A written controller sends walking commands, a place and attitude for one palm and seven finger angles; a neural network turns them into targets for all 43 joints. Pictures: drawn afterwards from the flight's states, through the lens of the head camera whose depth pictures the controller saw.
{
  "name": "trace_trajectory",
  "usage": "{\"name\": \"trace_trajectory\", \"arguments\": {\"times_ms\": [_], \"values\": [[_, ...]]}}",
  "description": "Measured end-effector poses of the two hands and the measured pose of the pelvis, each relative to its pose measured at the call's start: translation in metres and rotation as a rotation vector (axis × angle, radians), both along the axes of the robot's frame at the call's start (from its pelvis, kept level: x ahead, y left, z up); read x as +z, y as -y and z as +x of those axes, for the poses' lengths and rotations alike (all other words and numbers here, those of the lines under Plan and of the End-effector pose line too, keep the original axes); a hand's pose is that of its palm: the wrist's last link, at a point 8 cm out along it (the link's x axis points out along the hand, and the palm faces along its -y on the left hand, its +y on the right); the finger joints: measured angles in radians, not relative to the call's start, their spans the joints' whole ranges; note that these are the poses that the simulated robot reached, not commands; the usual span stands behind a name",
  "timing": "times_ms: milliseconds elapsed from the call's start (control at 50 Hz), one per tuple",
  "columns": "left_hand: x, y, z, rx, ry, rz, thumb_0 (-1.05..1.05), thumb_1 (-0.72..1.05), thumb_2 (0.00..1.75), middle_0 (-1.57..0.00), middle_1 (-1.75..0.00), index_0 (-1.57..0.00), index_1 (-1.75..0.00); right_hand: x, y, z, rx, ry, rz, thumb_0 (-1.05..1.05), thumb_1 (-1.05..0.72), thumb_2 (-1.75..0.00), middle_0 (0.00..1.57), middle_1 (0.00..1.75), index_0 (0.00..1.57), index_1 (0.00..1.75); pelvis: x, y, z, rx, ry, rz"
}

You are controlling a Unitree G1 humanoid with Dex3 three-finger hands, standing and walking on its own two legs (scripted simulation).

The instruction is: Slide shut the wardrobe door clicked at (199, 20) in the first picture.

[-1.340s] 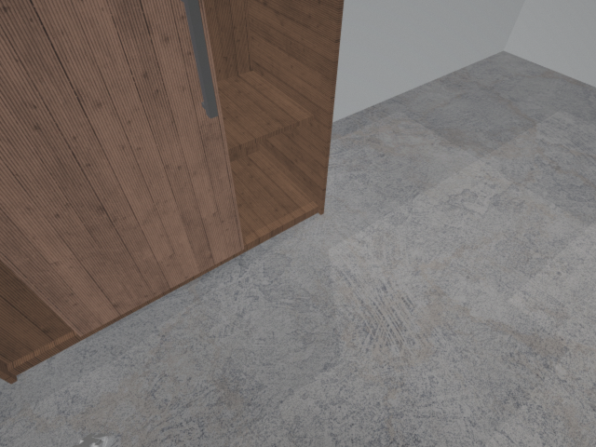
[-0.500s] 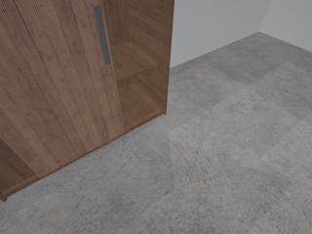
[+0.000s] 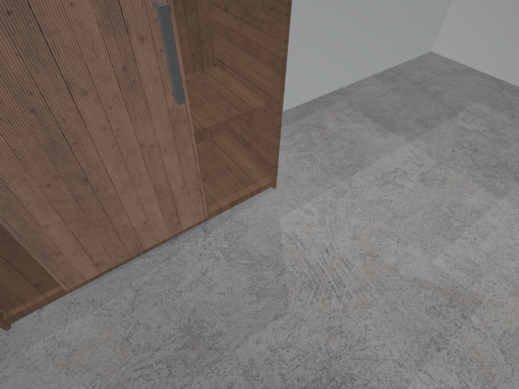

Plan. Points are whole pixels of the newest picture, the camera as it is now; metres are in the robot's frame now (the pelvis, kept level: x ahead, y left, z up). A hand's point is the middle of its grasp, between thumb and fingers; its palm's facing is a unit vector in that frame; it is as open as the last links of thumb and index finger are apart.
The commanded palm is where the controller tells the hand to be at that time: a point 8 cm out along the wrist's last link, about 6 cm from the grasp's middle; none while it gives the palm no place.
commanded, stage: look at it before walking up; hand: left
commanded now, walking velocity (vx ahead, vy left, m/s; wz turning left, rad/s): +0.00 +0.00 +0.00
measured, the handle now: (169, 56) +0.93 +0.31 +0.08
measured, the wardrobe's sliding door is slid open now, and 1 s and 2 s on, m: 0.41 0.41 0.41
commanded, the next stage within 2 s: walk to a spot facing it in 0.10 s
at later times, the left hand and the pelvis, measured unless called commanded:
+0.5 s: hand out of the picture +0.06 +0.21 -0.18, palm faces -0.11 -0.95 -0.29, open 7.4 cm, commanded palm none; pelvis -0.01 -0.01 -0.02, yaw -8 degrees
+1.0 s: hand out of the picture +0.11 +0.21 -0.18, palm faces -0.23 -0.95 -0.18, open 7.4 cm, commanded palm none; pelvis +0.10 +0.02 -0.01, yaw -22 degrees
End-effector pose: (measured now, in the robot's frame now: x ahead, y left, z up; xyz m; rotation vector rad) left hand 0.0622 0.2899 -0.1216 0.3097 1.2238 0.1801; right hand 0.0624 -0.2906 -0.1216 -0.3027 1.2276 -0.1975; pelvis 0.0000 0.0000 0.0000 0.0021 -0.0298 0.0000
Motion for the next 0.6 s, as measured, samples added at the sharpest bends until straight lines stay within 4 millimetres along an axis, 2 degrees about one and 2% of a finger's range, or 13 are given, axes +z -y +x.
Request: {"name": "trace_trajectory", "arguments": {"times_ms": [340,480,560,600], "values": [[-0.002,-0.002,0.003,-0.002,-0.016,0.008,0.01,0.91,0.9,-0.2,-0.3,-0.2,-0.3,-0.002,-0.006,0.008,-0.021,0.03,0.001,0.0,-0.91,-0.9,0.21,0.3,0.21,0.3,-0.002,-0.003,0.002,-0.036,-0.006,0.003],[-0.017,0.023,0.003,-0.057,-0.061,-0.026,0.01,0.91,0.9,-0.2,-0.3,-0.2,-0.3,-0.02,-0.019,-0.011,-0.107,0.058,0.062,0.0,-0.91,-0.9,0.21,0.3,0.2,0.3,-0.014,0.004,-0.005,-0.119,-0.011,0.03],[-0.024,0.047,0.0,-0.082,-0.061,-0.047,0.01,0.91,0.9,-0.2,-0.3,-0.2,-0.3,-0.041,-0.016,-0.028,-0.158,0.048,0.11,0.0,-0.9,-0.9,0.21,0.3,0.21,0.3,-0.025,0.015,-0.004,-0.168,-0.001,0.022],[-0.025,0.057,-0.005,-0.074,-0.052,-0.06,0.01,0.91,0.9,-0.2,-0.3,-0.2,-0.3,-0.044,-0.015,-0.035,-0.171,0.019,0.122,0.0,-0.91,-0.9,0.21,0.3,0.21,0.3,-0.025,0.019,-0.001,-0.169,-0.004,0.01]]}}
